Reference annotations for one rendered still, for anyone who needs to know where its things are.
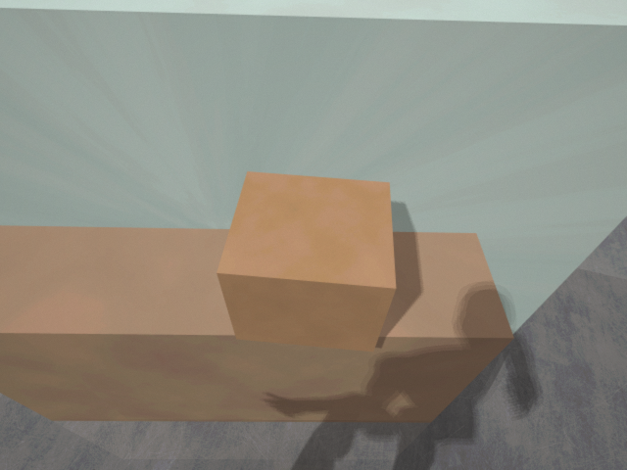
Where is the pedestal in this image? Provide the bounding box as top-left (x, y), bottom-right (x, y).
top-left (0, 225), bottom-right (514, 423)

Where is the carton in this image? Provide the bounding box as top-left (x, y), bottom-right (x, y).
top-left (217, 171), bottom-right (396, 352)

